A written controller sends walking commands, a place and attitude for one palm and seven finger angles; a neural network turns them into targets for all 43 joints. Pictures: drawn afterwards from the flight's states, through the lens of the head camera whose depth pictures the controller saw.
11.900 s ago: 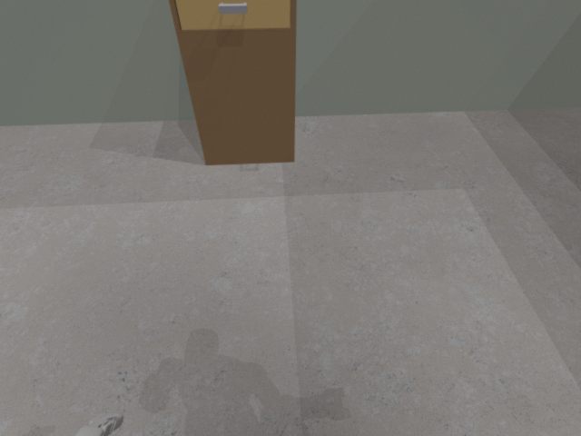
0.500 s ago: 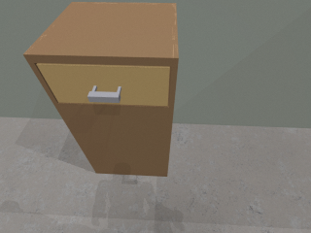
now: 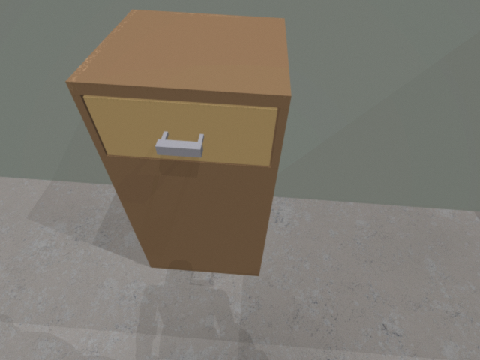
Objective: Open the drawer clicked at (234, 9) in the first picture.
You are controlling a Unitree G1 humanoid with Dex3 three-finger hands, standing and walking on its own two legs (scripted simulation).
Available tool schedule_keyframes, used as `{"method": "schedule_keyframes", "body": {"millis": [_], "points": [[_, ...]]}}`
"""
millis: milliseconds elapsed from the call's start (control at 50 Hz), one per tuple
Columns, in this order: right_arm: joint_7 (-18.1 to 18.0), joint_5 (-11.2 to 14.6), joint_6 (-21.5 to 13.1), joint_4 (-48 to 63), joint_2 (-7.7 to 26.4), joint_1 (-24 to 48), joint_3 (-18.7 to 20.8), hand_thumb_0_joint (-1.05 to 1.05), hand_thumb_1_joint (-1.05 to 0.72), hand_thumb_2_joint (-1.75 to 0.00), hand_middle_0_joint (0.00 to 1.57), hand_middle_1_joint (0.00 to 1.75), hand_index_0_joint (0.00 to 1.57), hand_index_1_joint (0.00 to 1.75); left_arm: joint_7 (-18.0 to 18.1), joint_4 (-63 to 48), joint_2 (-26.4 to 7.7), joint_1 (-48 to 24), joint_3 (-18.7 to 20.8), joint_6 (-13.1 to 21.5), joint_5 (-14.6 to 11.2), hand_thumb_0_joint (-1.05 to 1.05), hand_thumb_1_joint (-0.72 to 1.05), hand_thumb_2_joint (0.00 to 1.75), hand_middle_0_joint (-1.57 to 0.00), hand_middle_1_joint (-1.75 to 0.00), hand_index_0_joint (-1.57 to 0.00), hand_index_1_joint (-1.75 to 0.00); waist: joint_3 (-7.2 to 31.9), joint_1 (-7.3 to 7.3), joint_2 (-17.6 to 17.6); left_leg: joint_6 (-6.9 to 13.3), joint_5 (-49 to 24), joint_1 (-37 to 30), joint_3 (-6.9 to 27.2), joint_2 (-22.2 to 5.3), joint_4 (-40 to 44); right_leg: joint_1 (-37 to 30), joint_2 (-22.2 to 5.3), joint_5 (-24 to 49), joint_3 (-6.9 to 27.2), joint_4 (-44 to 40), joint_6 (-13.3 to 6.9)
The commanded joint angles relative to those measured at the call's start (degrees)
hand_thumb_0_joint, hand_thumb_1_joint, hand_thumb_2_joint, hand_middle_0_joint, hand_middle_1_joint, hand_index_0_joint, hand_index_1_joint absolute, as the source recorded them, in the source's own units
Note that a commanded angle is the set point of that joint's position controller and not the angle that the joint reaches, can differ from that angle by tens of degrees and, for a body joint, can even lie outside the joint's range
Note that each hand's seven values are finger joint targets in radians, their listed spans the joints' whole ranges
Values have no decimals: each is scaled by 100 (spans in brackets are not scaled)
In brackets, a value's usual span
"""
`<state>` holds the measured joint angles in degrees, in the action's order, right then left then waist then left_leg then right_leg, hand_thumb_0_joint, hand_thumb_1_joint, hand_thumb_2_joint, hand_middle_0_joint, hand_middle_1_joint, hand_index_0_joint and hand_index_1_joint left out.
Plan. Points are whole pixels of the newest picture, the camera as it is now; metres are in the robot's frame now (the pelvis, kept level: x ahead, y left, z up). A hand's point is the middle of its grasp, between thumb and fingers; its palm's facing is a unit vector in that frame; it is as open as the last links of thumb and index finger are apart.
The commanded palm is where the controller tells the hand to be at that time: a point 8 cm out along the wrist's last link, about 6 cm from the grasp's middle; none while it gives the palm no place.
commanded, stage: come to a stop and stand still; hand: left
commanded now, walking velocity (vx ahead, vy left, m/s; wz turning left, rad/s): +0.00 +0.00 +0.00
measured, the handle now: (181, 142) +0.57 +0.18 +0.01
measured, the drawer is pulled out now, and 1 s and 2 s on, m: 0.00 0.00 0.00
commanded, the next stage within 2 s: look again from close up in 0.10 s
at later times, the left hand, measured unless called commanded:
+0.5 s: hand out of the picture +0.02 +0.19 -0.18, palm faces +0.06 -0.97 -0.22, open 7.4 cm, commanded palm none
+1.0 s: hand out of the picture -0.07 +0.18 -0.18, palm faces +0.07 -0.98 -0.18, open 7.4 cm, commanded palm none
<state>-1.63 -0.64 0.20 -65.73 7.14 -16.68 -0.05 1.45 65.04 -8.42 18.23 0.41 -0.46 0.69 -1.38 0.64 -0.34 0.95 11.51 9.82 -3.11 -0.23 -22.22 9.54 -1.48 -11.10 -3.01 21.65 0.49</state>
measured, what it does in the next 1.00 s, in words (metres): stands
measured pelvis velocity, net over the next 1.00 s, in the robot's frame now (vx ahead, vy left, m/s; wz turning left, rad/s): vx -0.04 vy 0.01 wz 0.03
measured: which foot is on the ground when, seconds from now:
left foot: down 0.00-1.00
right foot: down 0.00-1.00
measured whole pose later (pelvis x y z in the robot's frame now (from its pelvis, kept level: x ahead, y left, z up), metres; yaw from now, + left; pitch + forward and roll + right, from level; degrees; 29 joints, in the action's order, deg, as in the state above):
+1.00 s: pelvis -0.04 +0.01 +0.00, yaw +2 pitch -2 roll -1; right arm -0.6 -1.2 1.7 -62.2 9.3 -19.6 0.5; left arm 1.2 60.5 -9.3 22.0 0.4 -1.1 1.6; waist 0.9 0.3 -0.1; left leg 1.9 15.7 14.4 -1.4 0.1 -27.7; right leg 12.9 -1.7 -17.4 -4.2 26.3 0.4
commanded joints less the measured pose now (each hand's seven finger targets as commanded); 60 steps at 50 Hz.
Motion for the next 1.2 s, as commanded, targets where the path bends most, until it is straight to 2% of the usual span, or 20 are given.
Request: {"method": "schedule_keyframes", "body": {"millis": [0, 160, 180, 200, 240, 280, 300, 340, 400, 480, 640, 820, 920, 980, 1020, 1060, 1100, 1140, 1160, 1180], "points": [[-38, -5, -88, 186, 639, -287, 89, 0, -90, -90, 20, 30, 20, 30, 59, -151, -409, 345, 39, 119, 26, 0, 90, 90, -20, -30, -20, -30, -253, -41, -4, 32, 293, 307, 628, -621, 632, 119, -445, -35, 490, -385, -76], [-51, 3, -98, 156, 578, -366, 77, 0, -90, -90, 20, 30, 20, 30, 76, -62, -314, 535, 17, 131, 35, 0, 90, 90, -20, -30, -20, -30, -427, -41, 36, 48, 289, 349, 624, -602, 624, 242, -451, -23, 491, -357, -75], [39, -16, -157, 852, 1396, -95, 169, 0, -90, -90, 20, 30, 20, 30, 60, -658, -1410, 123, -40, 222, 163, 0, 90, 90, -20, -30, -20, -30, -977, -231, -118, -80, -435, 574, 700, -376, 420, 496, -278, 44, 325, 111, -195], [-34, -74, -316, 987, 1209, -51, 204, 0, -90, -90, 20, 30, 20, 30, 100, -649, -840, 301, 77, 224, 83, 0, 90, 90, -20, -30, -20, -30, -28, -51, 194, 68, -340, 493, 827, -620, 12, 183, -438, -142, 413, 322, -212], [-96, -46, -325, 934, 961, -221, 186, 0, -90, -90, 20, 30, 20, 30, 106, -628, -722, 417, 34, 230, 57, 0, 90, 90, -20, -30, -20, -30, 728, -126, 335, 146, -668, 135, 789, -547, -263, 3, -483, 360, 439, 393, -274], [-79, -59, -244, 1041, 843, -305, 167, 0, -90, -90, 20, 30, 20, 30, 99, -750, -636, 454, 23, 179, 60, 0, 90, 90, -20, -30, -20, -30, 583, -138, 80, 172, -376, 374, 739, -505, -426, 97, -467, 210, 459, 364, -273], [-75, -50, -222, 1055, 848, -307, 186, 0, -90, -90, 20, 30, 20, 30, 100, -796, -662, 425, 49, 162, 62, 0, 90, 90, -20, -30, -20, -30, 374, -129, -120, 174, -327, 518, 699, -470, -463, 172, -494, 220, 482, 346, -276], [-70, -34, -197, 1109, 962, -264, 220, 0, -90, -90, 20, 30, 20, 30, 97, -903, -774, 331, 86, 147, 61, 0, 90, 90, -20, -30, -20, -30, -69, -127, -170, 177, -281, 729, 683, -452, -425, 378, -491, 152, 516, 319, -309], [-40, -34, -189, 1143, 972, -217, 195, 0, -90, -90, 20, 30, 20, 30, 100, -1008, -795, 329, 83, 132, 56, 0, 90, 90, -20, -30, -20, -30, -240, -77, 26, 187, -515, 777, 690, -492, -356, 387, -434, 330, 461, 394, -280], [-19, -32, -191, 1159, 1061, -76, 160, 0, -90, -90, 20, 30, 20, 30, 97, -1102, -899, 243, 85, 125, 32, 0, 90, 90, -20, -30, -20, -30, -156, -26, 148, 176, -676, 746, 720, -528, -254, 188, -422, 439, 435, 369, -235], [55, -33, -102, 1117, 1062, 88, 137, 0, -90, -90, 20, 30, 20, 30, 72, -1113, -939, 60, 42, 104, 31, 0, 90, 90, -20, -30, -20, -30, -414, -55, -43, 94, 369, 811, 722, -465, 132, 366, -466, -337, 525, -71, -164], [87, -23, -65, 877, 959, -58, 138, 0, -90, -90, 20, 30, 20, 30, 78, -932, -803, 245, 31, 104, 46, 0, 90, 90, -20, -30, -20, -30, -270, -51, 24, 69, 938, 888, 808, -484, 414, 282, -456, -636, 480, -242, -100], [79, -90, 63, 698, 1009, -274, 202, 0, -90, -90, 20, 30, 20, 30, 36, -747, -675, 576, 105, 27, 132, 0, 90, 90, -20, -30, -20, -30, -568, -26, 162, 187, 2750, 1409, 964, -528, 668, 500, -232, -2286, 298, -162, -51], [52, -76, 67, 650, 935, -321, 212, 0, -90, -90, 20, 30, 20, 30, -9, -644, -549, 783, 133, 33, 105, 0, 90, 90, -20, -30, -20, -30, -629, -12, 218, 239, 2569, 1375, 956, -503, 540, 534, -185, -1973, 272, -4, -130], [12, -78, 77, 615, 947, -428, 260, 0, -90, -90, 20, 30, 20, 30, -56, -591, -416, 844, 159, 5, 95, 0, 90, 90, -20, -30, -20, -30, -522, -55, 428, 263, 2827, 1318, 1017, -573, 689, 527, -23, -1794, 22, 277, -124], [-19, -72, 60, 596, 1043, -413, 316, 0, -90, -90, 20, 30, 20, 30, -93, -539, -257, 999, 178, -12, 104, 0, 90, 90, -20, -30, -20, -30, -403, -14, 838, 373, 3197, 1484, 1321, -838, 1084, 224, 176, -1312, -275, 851, -113], [-32, -54, 39, 631, 1144, -242, 376, 0, -90, -90, 20, 30, 20, 30, -123, -465, -119, 1217, 179, -25, 119, 0, 90, 90, -20, -30, -20, -30, -382, 101, 950, 477, 3313, 1720, 1449, -1057, 1232, -113, 231, -1000, -425, 1252, -128], [-21, -61, 46, 657, 1081, -108, 385, 0, -90, -90, 20, 30, 20, 30, -134, -357, -87, 1515, 207, -3, 128, 0, 90, 90, -20, -30, -20, -30, -434, 235, 631, 421, 3240, 1993, 1180, -861, 803, -509, 162, -1106, -295, 801, -178], [-7, -57, 53, 692, 933, -65, 363, 0, -90, -90, 20, 30, 20, 30, -104, -316, -188, 1693, 249, 36, 137, 0, 90, 90, -20, -30, -20, -30, -566, 318, 134, 313, 3078, 2281, 904, -528, 99, -592, -117, -1697, 235, 190, -288], [23, -20, 78, 797, 650, -4, 307, 0, -90, -90, 20, 30, 20, 30, -41, -287, -463, 1839, 305, 64, 145, 0, 90, 90, -20, -30, -20, -30, -775, 368, -906, 139, 2607, 2812, 451, 4, -1092, -422, -840, -2897, 1559, -685, -641]]}}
